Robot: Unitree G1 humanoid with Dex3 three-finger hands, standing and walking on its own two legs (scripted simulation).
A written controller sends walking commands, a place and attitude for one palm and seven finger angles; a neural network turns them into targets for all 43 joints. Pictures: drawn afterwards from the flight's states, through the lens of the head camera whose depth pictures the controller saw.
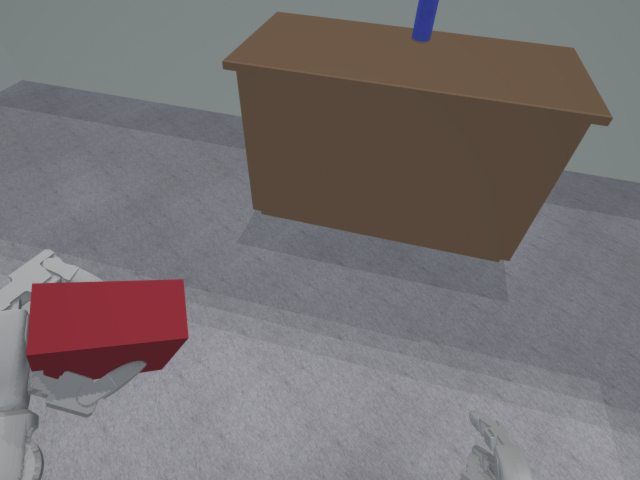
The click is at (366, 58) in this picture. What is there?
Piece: table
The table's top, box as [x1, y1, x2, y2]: [222, 12, 612, 125]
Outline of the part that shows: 222,61 223,68 595,124 607,125 612,118 573,48 439,31 432,31 430,39 428,41 421,42 411,38 412,28 276,12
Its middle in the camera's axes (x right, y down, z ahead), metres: +0.31 -0.62 +1.33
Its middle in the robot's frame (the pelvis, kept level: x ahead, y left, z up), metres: +1.42 -0.23 -0.04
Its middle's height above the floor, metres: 0.73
